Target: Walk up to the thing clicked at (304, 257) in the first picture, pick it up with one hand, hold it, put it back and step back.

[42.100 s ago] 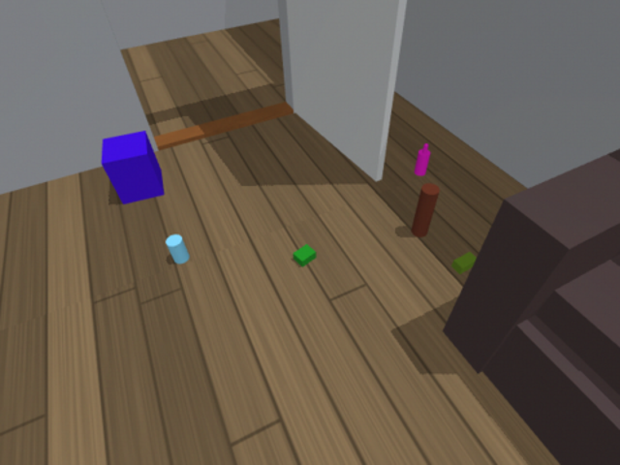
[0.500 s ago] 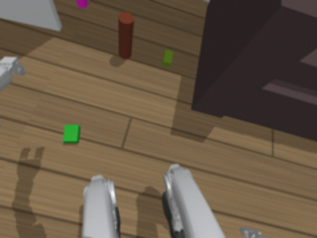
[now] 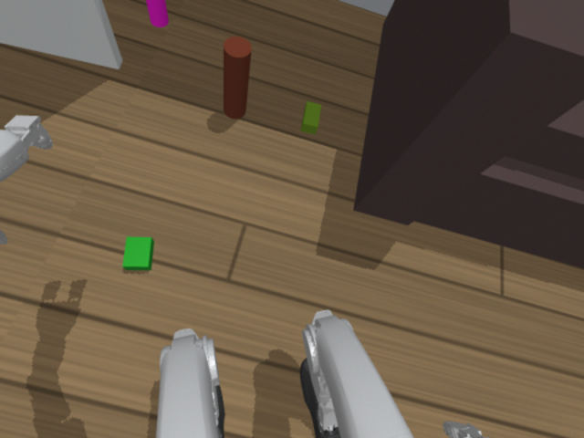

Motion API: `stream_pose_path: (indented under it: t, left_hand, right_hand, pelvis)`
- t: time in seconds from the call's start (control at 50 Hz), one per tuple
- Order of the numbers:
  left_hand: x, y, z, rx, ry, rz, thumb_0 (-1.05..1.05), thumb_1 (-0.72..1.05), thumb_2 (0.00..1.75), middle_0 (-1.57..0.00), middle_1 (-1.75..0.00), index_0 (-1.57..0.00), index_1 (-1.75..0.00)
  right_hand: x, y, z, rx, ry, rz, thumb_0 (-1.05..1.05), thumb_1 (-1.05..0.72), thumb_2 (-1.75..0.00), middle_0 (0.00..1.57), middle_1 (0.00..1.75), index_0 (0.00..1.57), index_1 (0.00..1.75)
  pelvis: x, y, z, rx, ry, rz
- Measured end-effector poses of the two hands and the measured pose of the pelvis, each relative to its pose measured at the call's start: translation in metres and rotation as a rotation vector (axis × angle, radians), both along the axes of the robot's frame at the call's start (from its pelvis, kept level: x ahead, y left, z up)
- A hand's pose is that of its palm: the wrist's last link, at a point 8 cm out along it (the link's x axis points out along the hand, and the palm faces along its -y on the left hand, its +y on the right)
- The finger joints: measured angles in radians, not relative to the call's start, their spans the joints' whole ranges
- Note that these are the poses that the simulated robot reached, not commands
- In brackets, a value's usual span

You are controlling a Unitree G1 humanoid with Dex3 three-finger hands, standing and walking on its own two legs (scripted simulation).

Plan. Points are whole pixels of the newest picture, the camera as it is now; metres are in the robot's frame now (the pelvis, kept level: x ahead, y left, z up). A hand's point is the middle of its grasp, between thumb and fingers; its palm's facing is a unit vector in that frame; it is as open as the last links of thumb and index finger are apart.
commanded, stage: approach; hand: left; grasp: from above
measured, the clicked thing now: (139, 253) +0.52 +0.26 -0.52
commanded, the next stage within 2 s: rest palm in 1.16 s
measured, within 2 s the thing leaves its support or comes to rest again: neither
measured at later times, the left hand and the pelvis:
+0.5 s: hand (86, 239) +0.48 +0.30 -0.26, palm faces -0.45 +0.04 -0.89, open 14.0 cm; pelvis -0.02 +0.00 -0.13, yaw -2 degrees
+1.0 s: hand (136, 250) +0.50 +0.25 -0.42, palm faces -0.49 +0.03 -0.87, open 14.0 cm; pelvis -0.01 -0.02 -0.22, yaw -6 degrees
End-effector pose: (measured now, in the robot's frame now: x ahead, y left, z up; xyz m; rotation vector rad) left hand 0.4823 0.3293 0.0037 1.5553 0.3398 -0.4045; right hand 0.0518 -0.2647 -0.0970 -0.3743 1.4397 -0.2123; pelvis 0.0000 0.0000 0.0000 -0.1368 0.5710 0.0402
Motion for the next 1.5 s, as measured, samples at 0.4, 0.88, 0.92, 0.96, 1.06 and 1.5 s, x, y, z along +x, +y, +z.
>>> stream_pose_path:
  t: [0.4,0.88,0.92,0.96,1.06,1.5]
  left_hand:
    - [-0.001,-0.023,-0.149,-0.037,0.042,-0.093,0.0,-0.52,0.95,-0.08,-1.09,-0.1,-1.07]
    - [0.016,-0.064,-0.351,-0.033,0.066,-0.064,0.0,-0.51,0.96,-0.08,-1.08,-0.1,-1.06]
    - [0.019,-0.07,-0.359,-0.042,0.063,-0.079,0.0,-0.51,0.96,-0.08,-1.07,-0.1,-1.05]
    - [0.023,-0.075,-0.365,-0.048,0.053,-0.093,0.0,-0.51,0.97,-0.08,-1.07,-0.1,-1.05]
    - [0.031,-0.081,-0.371,-0.045,-0.002,-0.087,0.0,-0.51,0.97,-0.08,-1.06,-0.1,-1.04]
    - [0.022,-0.046,-0.324,-0.023,0.13,-0.016,0.0,-0.53,0.98,-0.08,-1.01,-0.08,-1.0]
  right_hand:
    - [-0.015,-0.013,-0.078,-0.026,0.084,0.065,0.0,-0.93,-0.9,0.2,0.3,0.2,0.3]
    - [-0.05,-0.011,-0.195,0.007,0.201,0.087,0.0,-0.93,-0.9,0.21,0.3,0.2,0.3]
    - [-0.051,-0.014,-0.193,-0.005,0.209,0.094,0.0,-0.93,-0.9,0.21,0.3,0.2,0.3]
    - [-0.05,-0.018,-0.191,-0.018,0.214,0.102,0.0,-0.92,-0.9,0.21,0.3,0.2,0.3]
    - [-0.047,-0.026,-0.186,-0.045,0.214,0.121,0.0,-0.92,-0.9,0.21,0.3,0.2,0.3]
    - [-0.024,-0.021,-0.185,-0.018,0.144,0.166,-0.01,-0.92,-0.9,0.21,0.3,0.2,0.3]
  pelvis:
    - [-0.012,0.0,-0.089,-0.011,0.06,-0.026]
    - [-0.011,-0.015,-0.215,-0.036,0.011,-0.062]
    - [-0.009,-0.017,-0.217,-0.038,0.005,-0.068]
    - [-0.007,-0.018,-0.219,-0.039,-0.001,-0.075]
    - [-0.004,-0.02,-0.222,-0.039,-0.011,-0.088]
    - [-0.012,-0.013,-0.209,-0.068,-0.032,-0.077]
